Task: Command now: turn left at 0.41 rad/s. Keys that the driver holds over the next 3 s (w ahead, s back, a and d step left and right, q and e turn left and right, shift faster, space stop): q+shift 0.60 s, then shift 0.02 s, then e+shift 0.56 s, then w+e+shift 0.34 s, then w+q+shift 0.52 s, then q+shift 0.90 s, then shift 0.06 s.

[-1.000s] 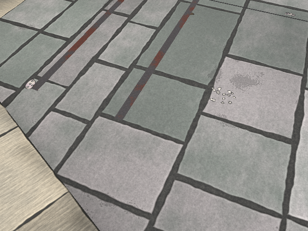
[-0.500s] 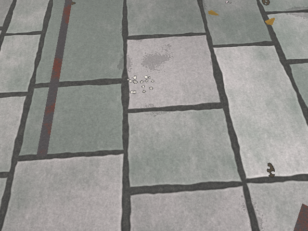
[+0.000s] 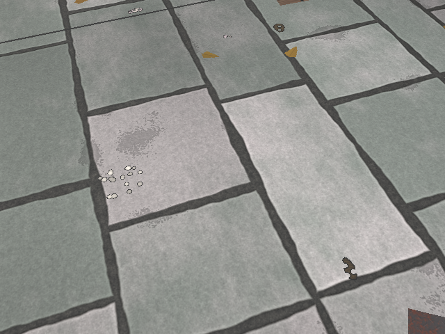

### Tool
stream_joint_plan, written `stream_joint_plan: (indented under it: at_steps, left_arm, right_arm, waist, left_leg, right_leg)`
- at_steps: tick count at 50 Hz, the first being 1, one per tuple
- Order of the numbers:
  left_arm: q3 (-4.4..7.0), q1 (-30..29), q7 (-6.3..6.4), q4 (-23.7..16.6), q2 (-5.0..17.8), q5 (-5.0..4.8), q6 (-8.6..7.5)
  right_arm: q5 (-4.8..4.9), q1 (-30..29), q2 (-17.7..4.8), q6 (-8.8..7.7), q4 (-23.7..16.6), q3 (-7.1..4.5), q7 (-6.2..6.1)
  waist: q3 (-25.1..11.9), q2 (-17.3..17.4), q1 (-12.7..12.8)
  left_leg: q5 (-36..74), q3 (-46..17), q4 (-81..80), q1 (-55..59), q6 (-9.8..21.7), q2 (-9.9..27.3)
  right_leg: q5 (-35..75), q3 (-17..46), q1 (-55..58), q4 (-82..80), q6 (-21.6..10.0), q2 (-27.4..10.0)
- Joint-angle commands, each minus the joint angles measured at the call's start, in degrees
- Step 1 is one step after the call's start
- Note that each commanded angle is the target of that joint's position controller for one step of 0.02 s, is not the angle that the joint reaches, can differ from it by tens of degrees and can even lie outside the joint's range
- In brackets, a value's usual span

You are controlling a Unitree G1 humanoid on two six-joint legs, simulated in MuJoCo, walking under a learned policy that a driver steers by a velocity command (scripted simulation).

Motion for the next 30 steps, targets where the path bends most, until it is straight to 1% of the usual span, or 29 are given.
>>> stream_joint_plan:
  at_steps: [1, 2, 3, 4, 5, 6, 7, 8, 9, 10, 11, 12, 13, 14, 15, 16, 17, 18, 19, 21, 23, 25, 27, 30]
  left_arm:
    - [4.12, -0.2, 1.74, -3.8, 11.9, -0.64, -0.02]
    - [4.67, 0.4, 1.56, -4.2, 12.6, -0.80, 0.00]
    - [5.10, 1.1, 1.33, -4.1, 13.0, -1.20, -0.03]
    - [5.49, 1.2, 1.12, -4.1, 13.0, -1.73, 0.00]
    - [5.82, 0.9, 1.01, -4.1, 12.9, -2.28, 0.08]
    - [6.05, 0.4, 0.93, -4.0, 12.8, -2.73, 0.18]
    - [6.14, 1.1, 0.93, -3.8, 12.1, -2.79, 0.21]
    - [6.01, 2.9, 0.78, -3.2, 10.7, -2.38, 0.29]
    - [5.40, 3.8, 0.55, -3.9, 7.2, -0.86, 0.30]
    - [4.35, -1.6, 0.41, -9.4, 4.4, 1.21, -0.47]
    - [5.15, -9.7, 0.69, -11.2, 8.3, -0.14, -1.55]
    - [5.50, -11.3, 1.21, -11.7, 9.1, -1.37, -1.86]
    - [5.80, -9.5, 1.87, -10.6, 9.4, -0.75, -1.69]
    - [6.25, -7.8, 2.10, -9.7, 10.7, -0.05, -1.21]
    - [6.49, -6.6, 1.76, -9.5, 11.0, 0.22, -0.93]
    - [6.30, -5.8, 1.16, -9.4, 10.2, 0.24, -0.83]
    - [6.00, -5.5, 0.67, -9.3, 9.1, 0.16, -0.84]
    - [5.81, -5.4, 0.31, -9.6, 8.5, 0.00, -0.87]
    - [5.73, -5.6, 0.14, -10.0, 8.5, -0.13, -1.00]
    - [5.60, -7.2, -0.05, -11.0, 8.2, -0.18, -1.42]
    - [5.72, -9.5, -0.13, -11.9, 8.3, -0.33, -1.81]
    - [5.81, -11.2, -0.26, -12.5, 8.5, -0.60, -2.19]
    - [5.93, -12.6, -0.31, -13.1, 8.7, -0.79, -2.72]
    - [5.95, -14.9, -0.65, -13.6, 8.9, -0.99, -3.71]
  right_arm:
    - [0.17, -5.6, -2.3, -0.67, -7.0, -0.31, 1.68]
    - [0.46, -5.8, -3.2, -0.43, -7.3, -0.66, 2.24]
    - [0.63, -5.7, -4.1, -0.26, -7.7, -1.10, 2.59]
    - [0.58, -5.3, -4.8, -0.15, -7.8, -1.51, 2.86]
    - [0.61, -4.6, -4.9, -0.15, -7.7, -1.81, 3.13]
    - [0.73, -3.4, -4.6, -0.25, -7.3, -2.10, 3.43]
    - [0.71, -1.7, -4.8, -0.30, -6.4, -2.63, 3.59]
    - [0.78, 1.0, -6.5, -0.51, -5.4, -3.69, 3.53]
    - [0.97, 4.6, -11.8, -1.06, -4.7, -5.81, 3.25]
    - [-0.07, 7.7, -19.1, -2.19, -6.4, -7.11, 3.33]
    - [-2.17, 11.5, -17.0, -3.30, -6.2, -6.77, 4.16]
    - [-2.39, 8.3, -15.9, -4.00, -6.2, -6.36, 4.08]
    - [-0.67, 3.5, -14.2, -3.53, -6.9, -6.07, 3.28]
    - [1.00, -0.4, -13.0, -2.54, -7.8, -5.57, 2.50]
    - [1.33, -2.8, -12.8, -1.66, -8.7, -5.36, 1.96]
    - [1.12, -3.8, -12.8, -1.10, -9.1, -5.22, 1.58]
    - [1.01, -3.6, -12.9, -0.82, -9.1, -5.14, 1.22]
    - [1.21, -2.7, -13.1, -0.76, -8.7, -5.11, 0.94]
    - [1.35, -1.9, -13.7, -0.86, -8.5, -5.21, 0.58]
    - [1.71, -1.1, -14.2, -0.52, -7.9, -5.38, -0.08]
    - [1.78, 0.1, -14.7, -0.07, -7.3, -5.69, -0.54]
    - [1.84, 0.4, -14.7, 0.30, -7.2, -5.82, -0.75]
    - [1.77, 0.9, -14.8, 0.39, -7.1, -5.95, -0.88]
    - [1.58, 1.1, -14.6, 0.45, -7.3, -6.09, -0.64]
  waist:
    - [-4.5, -11.4, 3.5]
    - [-4.0, -12.2, 3.7]
    - [-3.2, -12.5, 3.8]
    - [-2.3, -12.4, 3.6]
    - [-1.6, -12.0, 3.2]
    - [-1.4, -10.9, 2.3]
    - [-1.8, -8.9, 1.8]
    - [-1.9, -4.8, 1.1]
    - [-1.4, 9.5, 1.0]
    - [-3.9, 22.6, 0.6]
    - [-8.8, 13.6, -5.7]
    - [-5.8, 11.1, -3.6]
    - [-5.1, 6.9, -0.9]
    - [-5.3, 5.6, 1.2]
    - [-6.4, 5.0, 2.8]
    - [-7.3, 3.7, 3.5]
    - [-7.9, 2.4, 3.5]
    - [-8.4, 1.9, 3.4]
    - [-8.3, 1.5, 3.4]
    - [-8.2, 2.8, 3.0]
    - [-7.7, 4.3, 2.1]
    - [-7.2, 6.2, 1.7]
    - [-6.6, 7.6, 1.3]
    - [-5.8, 9.0, 0.6]
  left_leg:
    - [1.1, 4.2, -17.4, 7.5, 0.9, 1.6]
    - [-0.3, 5.6, -19.5, 10.2, 1.8, 1.1]
    - [-2.3, 6.3, -21.1, 12.0, 3.0, 0.9]
    - [-3.6, 6.8, -23.8, 13.3, 4.5, 0.8]
    - [-4.5, 7.5, -27.3, 15.3, 6.0, 0.5]
    - [-4.3, 8.3, -31.9, 18.4, 7.5, -0.2]
    - [-5.0, 9.1, -35.8, 22.4, 8.7, -1.6]
    - [-4.2, 7.2, -40.0, 27.3, 10.4, -2.4]
    - [8.6, -6.5, -47.2, 34.6, 14.2, 4.5]
    - [24.2, -36.0, -52.8, 44.3, 26.5, 17.7]
    - [18.4, -39.7, -57.7, 48.0, 30.7, 18.7]
    - [18.2, -35.0, -56.3, 47.0, 27.6, 16.7]
    - [19.1, -29.3, -54.1, 44.1, 23.9, 13.5]
    - [20.0, -24.9, -52.8, 40.4, 21.3, 11.3]
    - [20.3, -21.9, -52.3, 36.5, 19.7, 8.8]
    - [20.1, -20.4, -52.2, 34.4, 18.8, 7.1]
    - [20.5, -19.5, -51.9, 33.6, 18.4, 6.1]
    - [20.8, -19.7, -51.9, 33.3, 18.1, 5.5]
    - [21.3, -20.1, -51.6, 33.1, 17.9, 5.1]
    - [20.3, -21.5, -51.0, 34.9, 16.8, 4.1]
    - [18.3, -24.2, -50.8, 36.7, 15.6, 3.6]
    - [16.3, -26.4, -50.3, 37.9, 15.2, 3.2]
    - [15.5, -28.7, -49.9, 38.2, 15.4, 2.8]
    - [19.6, -31.4, -48.0, 38.5, 16.8, 2.3]
  right_leg:
    - [5.5, 5.1, 2.8, -11.3, -9.7, -14.2]
    - [2.2, 5.7, 1.6, -11.6, -9.5, -15.3]
    - [-0.3, 6.6, 1.0, -11.8, -9.2, -16.9]
    - [-2.0, 7.1, 1.1, -11.2, -8.5, -18.1]
    - [-3.3, 7.0, 1.0, -10.0, -7.3, -18.7]
    - [-4.3, 6.2, 0.5, -7.9, -5.7, -18.8]
    - [-5.7, 4.9, -0.2, -4.7, -3.6, -18.2]
    - [-8.5, 2.5, -2.7, 2.1, -0.8, -16.3]
    - [-13.9, -3.7, -12.7, 21.5, 4.5, -10.7]
    - [-29.0, 0.3, -32.7, 42.3, 9.2, 1.2]
    - [-27.5, 10.5, -38.6, 48.3, 8.0, 3.0]
    - [-21.9, 12.3, -40.5, 49.6, 6.6, 2.3]
    - [-15.7, 12.9, -40.0, 48.6, 6.5, 1.0]
    - [-10.4, 13.4, -36.8, 46.2, 7.0, -0.1]
    - [-6.4, 12.7, -32.4, 45.4, 7.4, 0.3]
    - [-3.1, 12.0, -29.6, 45.2, 7.8, 1.3]
    - [-0.7, 11.7, -28.4, 44.2, 8.0, 2.0]
    - [1.0, 12.0, -27.5, 43.0, 8.2, 2.5]
    - [2.4, 12.6, -26.7, 41.2, 8.5, 2.9]
    - [4.2, 13.2, -27.4, 36.4, 8.9, 3.8]
    - [4.6, 14.2, -28.0, 32.3, 9.2, 4.3]
    - [4.5, 15.1, -27.7, 28.1, 9.1, 4.8]
    - [3.8, 15.9, -26.3, 24.6, 8.8, 5.2]
    - [1.9, 15.9, -23.3, 19.5, 8.2, 6.1]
